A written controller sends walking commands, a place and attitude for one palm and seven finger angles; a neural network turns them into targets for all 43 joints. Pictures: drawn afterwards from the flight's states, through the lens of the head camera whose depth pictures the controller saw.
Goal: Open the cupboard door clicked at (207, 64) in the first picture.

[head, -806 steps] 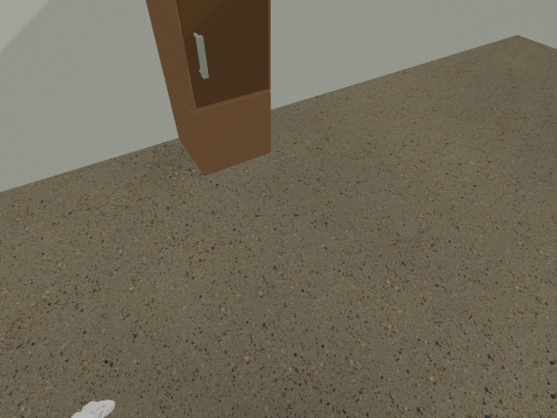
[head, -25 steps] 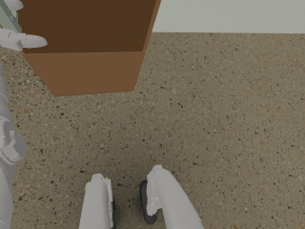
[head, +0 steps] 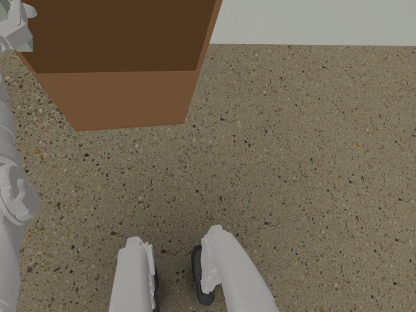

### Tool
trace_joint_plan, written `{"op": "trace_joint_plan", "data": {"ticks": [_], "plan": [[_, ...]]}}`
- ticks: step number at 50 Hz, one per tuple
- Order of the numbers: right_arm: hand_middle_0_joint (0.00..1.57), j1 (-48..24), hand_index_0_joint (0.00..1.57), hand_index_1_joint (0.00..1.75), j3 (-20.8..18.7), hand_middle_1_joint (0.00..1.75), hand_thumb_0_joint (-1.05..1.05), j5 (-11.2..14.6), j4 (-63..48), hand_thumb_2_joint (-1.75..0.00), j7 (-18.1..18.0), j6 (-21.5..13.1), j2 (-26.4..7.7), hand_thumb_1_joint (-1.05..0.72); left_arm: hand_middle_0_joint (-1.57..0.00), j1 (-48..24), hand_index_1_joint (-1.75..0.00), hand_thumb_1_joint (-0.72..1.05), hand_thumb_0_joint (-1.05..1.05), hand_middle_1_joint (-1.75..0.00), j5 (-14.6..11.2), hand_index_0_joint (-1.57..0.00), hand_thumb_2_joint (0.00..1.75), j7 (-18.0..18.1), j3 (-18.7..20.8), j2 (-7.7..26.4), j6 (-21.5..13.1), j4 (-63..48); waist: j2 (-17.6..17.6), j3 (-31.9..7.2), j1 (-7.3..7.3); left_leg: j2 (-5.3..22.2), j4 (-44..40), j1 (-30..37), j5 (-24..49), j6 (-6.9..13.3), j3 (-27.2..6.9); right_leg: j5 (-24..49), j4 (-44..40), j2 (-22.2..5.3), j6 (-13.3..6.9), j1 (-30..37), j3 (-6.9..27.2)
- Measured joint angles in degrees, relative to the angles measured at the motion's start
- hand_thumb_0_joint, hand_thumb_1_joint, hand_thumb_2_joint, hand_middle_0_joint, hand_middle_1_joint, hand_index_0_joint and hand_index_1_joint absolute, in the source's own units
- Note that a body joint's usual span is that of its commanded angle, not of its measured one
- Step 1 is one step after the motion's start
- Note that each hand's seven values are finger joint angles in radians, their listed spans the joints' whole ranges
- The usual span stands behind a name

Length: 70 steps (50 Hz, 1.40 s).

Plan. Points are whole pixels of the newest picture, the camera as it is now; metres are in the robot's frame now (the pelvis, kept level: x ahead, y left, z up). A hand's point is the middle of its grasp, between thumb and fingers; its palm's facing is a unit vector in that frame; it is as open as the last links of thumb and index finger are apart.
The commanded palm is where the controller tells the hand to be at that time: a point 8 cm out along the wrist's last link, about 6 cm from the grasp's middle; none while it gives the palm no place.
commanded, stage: close the thumb around the handle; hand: left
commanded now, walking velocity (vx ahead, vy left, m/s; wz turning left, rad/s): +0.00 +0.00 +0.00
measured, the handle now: out of the picture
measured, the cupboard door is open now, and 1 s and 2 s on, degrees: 0 36 43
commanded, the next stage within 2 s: pull the door open along its arc in 0.02 s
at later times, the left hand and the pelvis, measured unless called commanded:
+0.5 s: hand (25, 48) +0.54 +0.23 +0.04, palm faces +0.06 -1.00 -0.03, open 5.8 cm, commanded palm +0.48 +0.25 +0.04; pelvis +0.01 +0.00 +0.02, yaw +0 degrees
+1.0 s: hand (100, 139) +0.39 +0.13 +0.04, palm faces +0.46 -0.89 -0.01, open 6.2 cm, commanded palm +0.32 +0.18 +0.04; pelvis +0.02 -0.02 +0.03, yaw +3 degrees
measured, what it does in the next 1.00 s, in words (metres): stands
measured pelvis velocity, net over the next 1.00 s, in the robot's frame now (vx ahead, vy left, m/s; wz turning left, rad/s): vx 0.02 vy -0.02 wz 0.05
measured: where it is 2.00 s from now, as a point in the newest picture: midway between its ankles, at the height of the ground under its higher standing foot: (177, 293)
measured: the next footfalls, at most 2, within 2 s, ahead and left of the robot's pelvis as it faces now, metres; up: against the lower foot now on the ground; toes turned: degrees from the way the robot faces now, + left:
none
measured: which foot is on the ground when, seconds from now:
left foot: down 0.00-1.00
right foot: down 0.00-1.00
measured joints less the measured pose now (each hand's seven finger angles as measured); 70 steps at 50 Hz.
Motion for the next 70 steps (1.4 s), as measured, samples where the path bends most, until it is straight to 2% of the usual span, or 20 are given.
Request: {"op": "trace_joint_plan", "data": {"ticks": [7, 11, 17, 24, 31, 33, 35, 37, 39, 42, 45, 47, 49, 52, 57, 61, 65, 68, 70], "plan": [[0.2, -0.1, 0.21, 0.3, 0.0, 0.3, 0.0, 0.0, 0.2, -0.9, 0.1, 0.0, 0.0, -0.9, -0.39, 0.2, -1.35, 0.74, 0.01, -1.35, 0.1, -0.36, 0.82, -0.1, 0.0, -0.2, -0.5, 0.2, -0.2, -0.1, 0.12, 0.0, -0.4, 0.5, 0.0, -0.1, -0.2, -0.1, -0.4, 0.0, -0.2, 0.5, -0.1], [0.2, -0.5, 0.21, 0.3, 0.5, 0.3, 0.0, 0.3, -0.7, -0.9, -0.2, 0.4, -0.4, -0.9, -0.39, 1.1, -1.35, 0.74, 0.01, -1.35, 0.9, -0.37, 0.82, -1.8, 2.0, 0.9, -0.8, 0.5, -0.2, -0.2, -0.41, 0.4, -0.2, 0.8, -0.4, -0.1, 0.0, -0.2, -0.2, 0.4, -0.2, 0.6, 0.1], [0.2, -0.6, 0.21, 0.3, 0.2, 0.3, 0.0, 1.0, -2.3, -0.9, -0.3, 1.1, -0.5, -0.9, -0.39, 5.4, -1.35, 0.74, 0.01, -1.35, -1.4, -0.37, 0.8, -2.9, 3.1, -0.1, -0.6, -2.9, 0.0, 0.0, 0.16, 0.8, -1.0, 2.3, -0.6, 0.1, 1.1, -0.2, -0.6, 0.8, 0.0, 1.5, 1.2], [0.2, -1.1, 0.21, 0.3, -0.6, 0.3, 0.0, 2.3, -3.3, -0.9, 0.1, 1.5, -0.1, -0.9, -0.39, 14.7, -1.35, 0.72, 0.0, -1.35, -4.9, -0.36, 0.75, -3.8, 2.6, -5.5, -0.5, -11.0, 0.0, -0.7, 2.34, 0.7, -3.8, 5.9, -0.4, 0.3, 2.6, 0.0, -2.5, 0.8, 0.3, 4.3, 2.7], [0.2, -2.6, 0.21, 0.3, -2.4, 0.3, 0.0, 3.7, -4.6, -0.9, 0.8, 0.9, 0.3, -0.91, -0.38, 29.8, -1.35, 0.69, 0.0, -1.35, -8.4, -0.36, 0.72, -2.4, -2.2, -14.3, -1.0, -24.1, -0.2, -2.4, 5.07, 0.2, -7.8, 11.4, 0.1, 0.4, 3.7, 0.1, -5.5, 0.4, 0.6, 9.2, 4.0], [0.2, -3.2, 0.21, 0.3, -3.1, 0.3, 0.0, 3.8, -5.1, -0.9, 0.8, 0.3, 0.3, -0.91, -0.38, 34.8, -1.35, 0.68, 0.0, -1.35, -9.5, -0.37, 0.71, 1.3, -4.2, -18.5, -1.3, -28.8, -0.1, -3.0, 6.08, 0.1, -8.9, 13.0, 0.2, 0.4, 3.9, 0.1, -6.4, 0.3, 0.7, 10.7, 4.3], [0.2, -4.4, 0.21, 0.3, -3.7, 0.3, 0.0, 3.7, -5.5, -0.9, 1.1, -0.5, 0.4, -0.91, -0.37, 39.2, -1.35, 0.67, 0.01, -1.35, -10.2, -0.37, 0.7, 7.4, -6.5, -23.5, -2.2, -33.1, -0.2, -3.4, 7.04, -0.1, -9.9, 14.6, 0.3, 0.4, 4.3, 0.1, -7.1, 0.1, 0.8, 12.1, 4.6], [0.2, -5.8, 0.21, 0.3, -4.1, 0.3, 0.0, 3.4, -5.9, -0.9, 1.5, -1.0, 0.7, -0.91, -0.37, 43.0, -1.35, 0.66, 0.02, -1.35, -9.8, -0.38, 0.7, 13.4, -8.7, -28.4, -3.3, -36.7, -0.6, -3.7, 7.89, -0.3, -10.6, 16.1, 0.3, 0.4, 4.7, 0.0, -7.3, 0.0, 0.8, 13.2, 5.1], [0.2, -7.2, 0.2, 0.3, -4.4, 0.3, 0.0, 2.7, -6.4, -0.9, 1.9, -1.2, 1.1, -0.91, -0.37, 46.2, -1.35, 0.65, 0.02, -1.35, -8.0, -0.39, 0.7, 19.3, -11.2, -32.4, -4.4, -39.3, -1.0, -3.9, 8.64, -0.4, -10.8, 17.2, 0.3, 0.3, 5.1, -0.3, -7.0, -0.1, 0.8, 14.0, 5.5], [0.2, -9.2, 0.2, 0.3, -4.5, 0.3, 0.0, 1.6, -7.1, -0.9, 2.2, -1.0, 1.9, -0.91, -0.37, 48.9, -1.35, 0.64, 0.01, -1.35, -3.8, -0.39, 0.69, 27.6, -14.8, -36.6, -6.1, -40.6, -1.6, -4.2, 9.69, -0.7, -10.4, 18.2, 0.0, 0.1, 5.3, -1.0, -5.8, -0.4, 0.5, 14.7, 5.6], [0.2, -11.1, 0.2, 0.3, -4.4, 0.3, 0.0, 0.6, -7.0, -0.9, 2.1, -0.8, 2.9, -0.91, -0.38, 49.5, -1.35, 0.64, 0.0, -1.34, 0.6, -0.4, 0.7, 34.9, -17.5, -39.1, -7.4, -40.1, -2.1, -4.3, 10.55, -1.0, -9.5, 18.5, -0.3, -0.3, 5.2, -1.8, -4.1, -0.8, 0.0, 14.7, 5.5], [0.2, -12.1, 0.2, 0.3, -4.3, 0.3, 0.0, 0.1, -6.6, -0.9, 1.9, -0.6, 3.7, -0.91, -0.38, 49.5, -1.35, 0.64, 0.0, -1.34, 2.8, -0.39, 0.71, 38.2, -18.7, -39.9, -7.9, -39.6, -2.3, -4.3, 10.99, -1.2, -8.9, 18.4, -0.4, -0.7, 4.9, -2.2, -3.2, -1.0, -0.4, 14.5, 5.2], [0.2, -12.7, 0.2, 0.3, -4.2, 0.3, 0.0, -0.3, -5.9, -0.9, 1.7, -0.6, 4.4, -0.91, -0.39, 49.6, -1.34, 0.64, 0.01, -1.34, 4.1, -0.38, 0.71, 40.1, -19.7, -40.2, -8.3, -39.1, -2.4, -4.3, 11.34, -1.3, -8.6, 18.3, -0.4, -1.1, 4.6, -2.5, -2.5, -1.1, -0.8, 14.5, 4.9], [0.2, -12.9, 0.2, 0.3, -4.0, 0.3, 0.0, -0.5, -4.7, -0.9, 1.0, -0.8, 5.3, -0.91, -0.38, 50.2, -1.34, 0.65, 0.01, -1.34, 4.8, -0.38, 0.72, 41.0, -21.1, -40.2, -8.8, -38.7, -2.5, -4.0, 11.7, -1.3, -8.7, 18.7, -0.1, -1.8, 4.2, -2.5, -2.3, -1.1, -1.4, 14.8, 4.4], [0.2, -11.4, 0.21, 0.3, -4.2, 0.3, 0.0, -0.4, -2.7, -0.9, 0.4, -1.9, 5.5, -0.91, -0.36, 52.9, -1.34, 0.66, 0.01, -1.33, 3.6, -0.38, 0.72, 41.4, -23.6, -40.8, -8.7, -39.8, -2.2, -3.8, 12.01, -1.3, -10.1, 20.0, 0.6, -2.7, 3.4, -2.3, -3.3, -1.0, -2.3, 16.0, 3.7], [0.2, -9.8, 0.21, 0.3, -4.9, 0.3, 0.0, -0.8, -0.9, -0.9, 0.2, -3.5, 4.8, -0.91, -0.33, 55.0, -1.34, 0.67, 0.02, -1.33, 3.1, -0.37, 0.73, 43.6, -25.9, -42.7, -9.5, -40.2, -2.1, -4.1, 12.12, -1.3, -11.1, 20.7, 1.1, -3.3, 2.8, -2.2, -4.0, -1.1, -3.0, 16.8, 3.2], [0.2, -9.4, 0.21, 0.3, -5.7, 0.3, 0.01, -1.5, 1.0, -0.9, -0.2, -5.0, 4.0, -0.91, -0.33, 54.9, -1.34, 0.67, 0.02, -1.33, 5.3, -0.36, 0.74, 46.4, -26.5, -43.9, -11.2, -38.9, -2.4, -4.3, 12.08, -1.6, -11.0, 20.2, 1.4, -3.9, 2.1, -2.4, -3.5, -1.3, -3.6, 16.4, 2.5], [0.2, -10.1, 0.2, 0.3, -6.2, 0.3, 0.01, -1.9, 2.1, -0.9, -0.8, -5.7, 3.5, -0.91, -0.35, 52.8, -1.34, 0.65, 0.01, -1.33, 7.2, -0.36, 0.76, 47.3, -25.6, -42.6, -12.6, -36.7, -2.5, -4.2, 11.71, -1.7, -9.9, 19.0, 1.4, -4.3, 1.7, -2.6, -2.4, -1.5, -4.0, 15.4, 2.0], [0.2, -10.7, 0.2, 0.3, -6.5, 0.3, 0.01, -1.9, 2.5, -0.9, -1.0, -6.0, 3.3, -0.91, -0.35, 51.3, -1.34, 0.63, 0.01, -1.33, 7.3, -0.35, 0.76, 46.9, -25.1, -41.4, -12.9, -35.4, -2.5, -3.9, 11.46, -1.7, -9.3, 18.4, 1.5, -4.5, 1.5, -2.7, -1.6, -1.6, -4.2, 14.7, 1.8]]}}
